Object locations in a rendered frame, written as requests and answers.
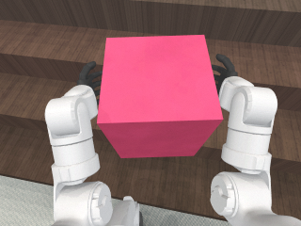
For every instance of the robot left forearm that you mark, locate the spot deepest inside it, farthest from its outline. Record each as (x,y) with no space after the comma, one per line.
(68,122)

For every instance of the robot right upper arm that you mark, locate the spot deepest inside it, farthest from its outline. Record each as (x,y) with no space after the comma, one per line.
(244,200)

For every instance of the right robot hand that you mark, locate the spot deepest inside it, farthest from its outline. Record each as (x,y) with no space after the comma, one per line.
(224,73)

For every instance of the robot left upper arm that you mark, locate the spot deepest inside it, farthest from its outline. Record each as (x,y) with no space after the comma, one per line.
(85,204)

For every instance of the left robot thigh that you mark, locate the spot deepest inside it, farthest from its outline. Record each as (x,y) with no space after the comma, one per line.
(125,213)

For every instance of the robot right forearm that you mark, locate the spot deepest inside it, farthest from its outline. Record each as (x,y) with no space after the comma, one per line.
(251,119)

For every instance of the carton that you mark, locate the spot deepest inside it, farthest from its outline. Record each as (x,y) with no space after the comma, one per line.
(158,96)

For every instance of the left robot hand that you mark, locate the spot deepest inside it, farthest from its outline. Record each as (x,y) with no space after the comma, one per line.
(85,78)

